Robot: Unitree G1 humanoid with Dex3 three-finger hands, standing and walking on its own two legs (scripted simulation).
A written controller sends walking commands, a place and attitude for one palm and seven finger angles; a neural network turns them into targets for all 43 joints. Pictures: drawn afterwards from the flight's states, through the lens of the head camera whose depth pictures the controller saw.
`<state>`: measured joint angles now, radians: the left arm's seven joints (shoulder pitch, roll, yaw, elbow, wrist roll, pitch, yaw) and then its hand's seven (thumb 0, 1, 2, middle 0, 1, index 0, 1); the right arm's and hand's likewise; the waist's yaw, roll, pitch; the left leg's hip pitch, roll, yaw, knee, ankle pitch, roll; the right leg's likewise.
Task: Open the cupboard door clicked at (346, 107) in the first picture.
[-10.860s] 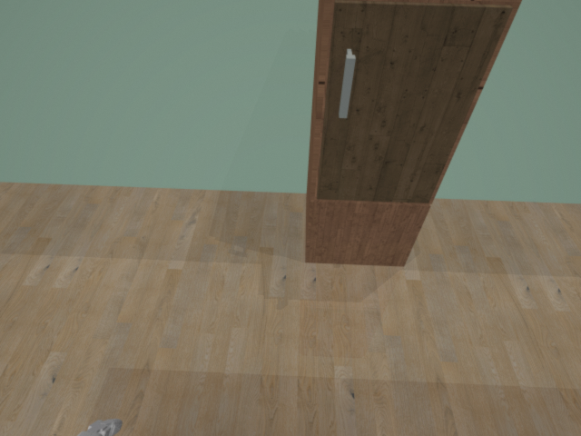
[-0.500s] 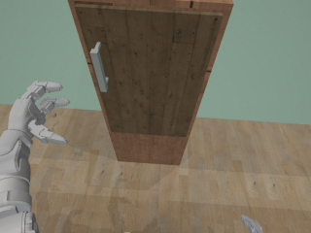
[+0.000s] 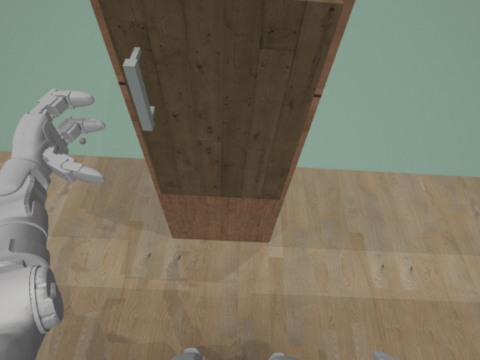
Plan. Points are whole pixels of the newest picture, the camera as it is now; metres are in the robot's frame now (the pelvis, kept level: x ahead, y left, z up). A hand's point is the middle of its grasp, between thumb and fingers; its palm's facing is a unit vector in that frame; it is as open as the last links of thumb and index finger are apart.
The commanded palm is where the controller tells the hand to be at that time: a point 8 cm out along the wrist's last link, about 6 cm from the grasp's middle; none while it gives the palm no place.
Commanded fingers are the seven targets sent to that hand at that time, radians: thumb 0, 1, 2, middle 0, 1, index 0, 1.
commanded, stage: move the hooked fingers beside the handle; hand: left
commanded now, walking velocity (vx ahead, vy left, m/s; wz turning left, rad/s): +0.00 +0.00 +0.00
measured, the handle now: (142, 91) +0.58 +0.18 +0.09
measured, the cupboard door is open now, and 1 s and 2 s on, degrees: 0 0 0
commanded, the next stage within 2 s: slide the fingers in behind the handle in 1.28 s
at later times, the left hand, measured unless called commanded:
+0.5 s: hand (99, 107) +0.51 +0.24 +0.11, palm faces -0.03 -1.00 -0.01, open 14.0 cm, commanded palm +0.49 +0.30 +0.10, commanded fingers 0.00 -0.50 0.30 -0.30 -1.20 -0.30 -1.20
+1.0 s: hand (93, 115) +0.50 +0.25 +0.10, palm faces -0.04 -1.00 +0.00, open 14.0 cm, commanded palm +0.48 +0.30 +0.09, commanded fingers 0.00 -0.50 0.30 -0.30 -1.20 -0.30 -1.20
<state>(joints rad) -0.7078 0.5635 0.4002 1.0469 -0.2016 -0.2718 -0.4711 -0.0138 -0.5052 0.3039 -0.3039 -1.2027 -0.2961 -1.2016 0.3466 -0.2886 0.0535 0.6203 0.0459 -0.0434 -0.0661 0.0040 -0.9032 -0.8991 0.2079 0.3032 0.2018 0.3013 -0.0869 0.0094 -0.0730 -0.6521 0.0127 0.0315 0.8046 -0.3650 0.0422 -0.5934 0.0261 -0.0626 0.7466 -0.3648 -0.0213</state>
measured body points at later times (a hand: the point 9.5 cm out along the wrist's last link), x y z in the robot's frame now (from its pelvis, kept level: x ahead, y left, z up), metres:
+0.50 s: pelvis +0.01 -0.01 -0.01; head +0.13 +0.01 +0.42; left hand +0.51 +0.30 +0.11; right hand -0.02 -0.28 -0.11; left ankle +0.02 +0.09 -0.71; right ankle +0.00 -0.11 -0.71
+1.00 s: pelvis +0.02 +0.01 -0.01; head +0.11 +0.03 +0.43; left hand +0.49 +0.30 +0.11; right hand +0.05 -0.27 -0.11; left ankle +0.02 +0.09 -0.71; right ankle +0.00 -0.11 -0.71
